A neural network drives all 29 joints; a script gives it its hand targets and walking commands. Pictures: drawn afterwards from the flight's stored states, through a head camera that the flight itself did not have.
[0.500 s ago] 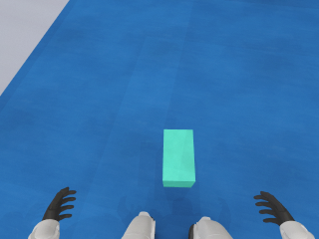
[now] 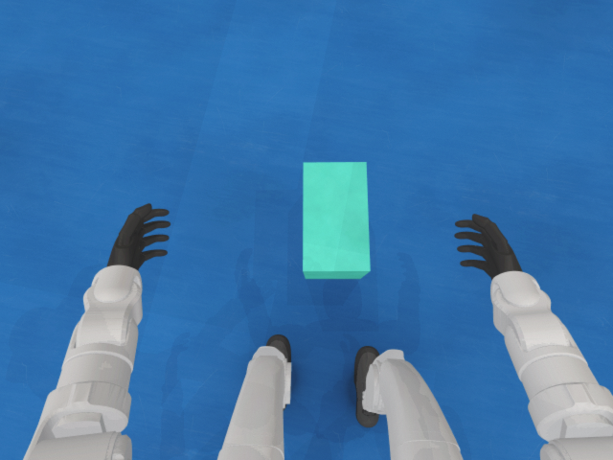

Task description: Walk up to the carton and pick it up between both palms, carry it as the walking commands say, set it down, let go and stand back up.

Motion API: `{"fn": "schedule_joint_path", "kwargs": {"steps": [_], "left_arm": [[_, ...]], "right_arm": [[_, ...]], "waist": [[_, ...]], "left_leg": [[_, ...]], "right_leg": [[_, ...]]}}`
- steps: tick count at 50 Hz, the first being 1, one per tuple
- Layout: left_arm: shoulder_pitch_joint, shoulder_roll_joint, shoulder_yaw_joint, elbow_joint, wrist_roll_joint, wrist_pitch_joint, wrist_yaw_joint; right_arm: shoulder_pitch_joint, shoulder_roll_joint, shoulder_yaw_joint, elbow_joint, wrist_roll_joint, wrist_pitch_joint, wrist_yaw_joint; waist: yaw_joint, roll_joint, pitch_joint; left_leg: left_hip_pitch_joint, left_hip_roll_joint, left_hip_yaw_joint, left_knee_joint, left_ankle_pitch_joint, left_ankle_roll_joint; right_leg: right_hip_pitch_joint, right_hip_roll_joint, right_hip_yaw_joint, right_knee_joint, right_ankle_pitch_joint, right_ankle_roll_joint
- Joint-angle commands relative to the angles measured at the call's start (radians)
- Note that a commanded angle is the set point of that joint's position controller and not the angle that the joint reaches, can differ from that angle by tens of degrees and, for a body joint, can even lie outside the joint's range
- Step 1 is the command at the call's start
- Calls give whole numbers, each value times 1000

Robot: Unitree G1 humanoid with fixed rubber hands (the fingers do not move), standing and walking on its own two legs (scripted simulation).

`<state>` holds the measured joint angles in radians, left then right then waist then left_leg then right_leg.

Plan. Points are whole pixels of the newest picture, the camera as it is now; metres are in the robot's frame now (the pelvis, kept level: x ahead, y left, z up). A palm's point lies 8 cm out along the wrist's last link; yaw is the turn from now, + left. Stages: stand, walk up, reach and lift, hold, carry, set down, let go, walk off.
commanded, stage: reach and lift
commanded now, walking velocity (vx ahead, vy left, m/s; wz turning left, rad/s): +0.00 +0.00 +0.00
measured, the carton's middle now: (333, 224) +0.52 -0.03 -0.61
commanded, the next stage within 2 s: none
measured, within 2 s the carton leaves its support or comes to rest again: neither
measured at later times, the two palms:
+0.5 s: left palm (180, 177) +0.49 +0.22 -0.14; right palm (447, 196) +0.45 -0.19 -0.16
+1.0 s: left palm (214, 183) +0.51 +0.19 -0.22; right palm (424, 200) +0.47 -0.17 -0.24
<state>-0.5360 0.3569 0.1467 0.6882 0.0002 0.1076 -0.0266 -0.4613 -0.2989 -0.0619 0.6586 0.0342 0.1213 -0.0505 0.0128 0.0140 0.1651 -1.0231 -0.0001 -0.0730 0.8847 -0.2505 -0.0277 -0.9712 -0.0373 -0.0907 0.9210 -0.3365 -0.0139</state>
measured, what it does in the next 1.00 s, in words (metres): lowers itself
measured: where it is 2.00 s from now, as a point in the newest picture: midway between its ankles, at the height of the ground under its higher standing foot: (321, 394)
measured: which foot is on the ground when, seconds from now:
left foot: down 0.00-1.00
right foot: down 0.00-1.00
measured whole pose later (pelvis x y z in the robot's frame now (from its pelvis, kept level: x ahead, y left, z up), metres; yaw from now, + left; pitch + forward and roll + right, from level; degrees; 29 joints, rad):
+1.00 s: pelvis -0.01 +0.01 -0.08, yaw -3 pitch +49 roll -3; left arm -1.17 0.25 0.35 0.82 0.03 0.11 0.02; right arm -1.09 -0.17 -0.28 0.78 -0.07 0.11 -0.08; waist 0.00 0.04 0.04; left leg -1.71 0.00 -0.07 1.12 -0.26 -0.03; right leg -1.65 -0.04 -0.08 1.13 -0.33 -0.01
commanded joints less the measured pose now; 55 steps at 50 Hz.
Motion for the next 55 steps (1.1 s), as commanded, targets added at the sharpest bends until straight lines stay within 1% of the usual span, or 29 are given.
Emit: {"fn": "schedule_joint_path", "kwargs": {"steps": [1,6,10,13,14,16,17,19,23,26,28,30,31,32,33,34,35,36,37,38,42,45,46,48,49,50,53,54,55], "left_arm": [[-207,73,105,-7,-30,-12,7],[-285,53,110,-34,-37,-34,13],[-405,38,102,-52,-53,-39,10],[-448,22,117,-25,-52,-39,12],[-489,10,115,-30,-43,-32,13],[-573,6,106,-32,-53,-29,11],[-595,-18,97,22,-57,-23,13],[-623,-41,115,92,-43,-15,15],[-752,-5,165,14,10,-28,36],[-792,-54,153,97,31,-16,39],[-763,-93,165,84,51,-14,39],[-770,-78,187,46,77,-15,49],[-775,-69,195,14,98,-22,56],[-778,-59,213,8,109,-25,57],[-766,-47,239,26,127,-32,60],[-781,-70,229,20,121,-39,56],[-800,-71,223,-21,109,-40,53],[-800,-89,223,-16,104,-45,51],[-845,-85,212,4,93,-43,48],[-843,-88,215,57,98,-43,44],[-832,-109,229,165,116,-37,40],[-882,-88,257,115,137,-42,54],[-908,-89,246,79,134,-45,60],[-966,-57,224,61,114,-39,69],[-949,-39,231,138,119,-33,71],[-987,-44,219,84,102,-29,72],[-998,-5,199,164,103,-15,92],[-1033,0,187,134,88,-9,97],[-1042,30,192,110,91,-11,108]], "right_arm": [[-211,-38,-189,-71,10,-18,-37],[-284,-22,-185,-84,50,-50,-36],[-383,-16,-210,-102,43,-61,-36],[-438,20,-214,-75,47,-61,-35],[-464,12,-217,-54,46,-54,-35],[-515,29,-224,-59,58,-51,-36],[-567,47,-218,-42,60,-49,-34],[-593,50,-248,5,30,-45,-35],[-730,19,-285,-88,1,-54,-47],[-763,90,-269,17,-21,-37,-41],[-730,99,-314,2,-52,-42,-40],[-754,82,-326,-57,-65,-45,-42],[-770,92,-314,-86,-49,-48,-41],[-733,72,-342,-56,-78,-53,-44],[-741,100,-332,-62,-77,-56,-42],[-758,124,-318,-69,-71,-62,-43],[-756,109,-348,-92,-93,-65,-47],[-776,118,-326,-95,-89,-71,-45],[-819,130,-320,-93,-90,-67,-47],[-826,165,-296,-42,-83,-60,-43],[-838,159,-340,30,-114,-60,-43],[-859,131,-371,20,-131,-61,-48],[-908,126,-356,-25,-111,-65,-50],[-926,117,-331,-10,-91,-54,-57],[-894,140,-325,81,-96,-41,-58],[-947,107,-322,5,-84,-44,-64],[-966,90,-305,59,-53,-31,-76],[-1004,59,-312,18,-57,-28,-83],[-1011,53,-293,19,-46,-24,-86]], "waist": [[-69,-4,-882],[-61,26,-1052],[-85,27,-1119],[-81,1,-1136],[-75,45,-1164],[-89,50,-1182],[-70,37,-1144],[-92,34,-1130],[-72,40,-1326],[-65,33,-1255],[-90,53,-1296],[-83,50,-1391],[-46,72,-1414],[-64,79,-1388],[-40,54,-1348],[-38,55,-1334],[-77,45,-1347],[-58,38,-1353],[-76,28,-1327],[-54,18,-1246],[-65,25,-1163],[-74,46,-1222],[-56,58,-1282],[-61,56,-1340],[-56,42,-1263],[-60,36,-1364],[-30,55,-1326],[-51,55,-1381],[-25,53,-1395]], "left_leg": [[256,-41,56,46,191,30],[260,-48,38,76,346,29],[205,-56,32,80,359,25],[157,-57,37,91,385,28],[163,-57,40,85,378,16],[170,-59,38,88,364,20],[141,-57,33,87,356,25],[124,-57,30,89,352,22],[194,-70,45,117,423,19],[150,-60,49,118,410,19],[209,-66,44,117,466,13],[255,-66,46,136,513,15],[280,-68,54,141,537,8],[269,-66,51,149,561,8],[240,-68,52,152,565,18],[194,-69,58,146,525,17],[202,-70,53,149,547,16],[171,-70,52,151,536,14],[127,-69,55,166,485,19],[28,-65,67,164,417,21],[-86,-61,65,203,325,9],[-103,-69,69,268,297,-5],[-92,-72,77,297,303,-6],[-92,-73,80,360,268,0],[-151,-71,79,380,228,4],[-132,-78,87,414,228,2],[-194,-77,95,486,160,-3],[-183,-80,99,520,134,-2],[-187,-83,105,537,146,-2]], "right_leg": [[264,89,118,-8,273,43],[216,96,124,21,413,41],[208,104,123,27,456,38],[187,107,124,37,489,42],[183,106,126,38,475,41],[150,107,122,37,454,44],[111,107,122,42,433,45],[70,109,114,38,420,51],[96,124,111,58,471,50],[32,122,105,57,453,64],[34,126,101,39,481,61],[60,132,96,59,520,62],[34,135,90,70,520,64],[9,133,93,67,541,61],[3,133,98,67,548,67],[26,126,103,72,547,68],[36,128,94,72,576,64],[58,123,101,79,584,64],[24,119,97,94,544,67],[13,115,108,96,514,70],[-105,115,86,144,431,75],[-159,121,80,208,389,75],[-141,122,85,233,391,71],[-185,130,79,294,345,70],[-265,134,74,315,296,77],[-212,136,71,347,300,76],[-333,151,53,439,217,83],[-310,154,53,460,195,77],[-334,158,50,490,200,79]]}}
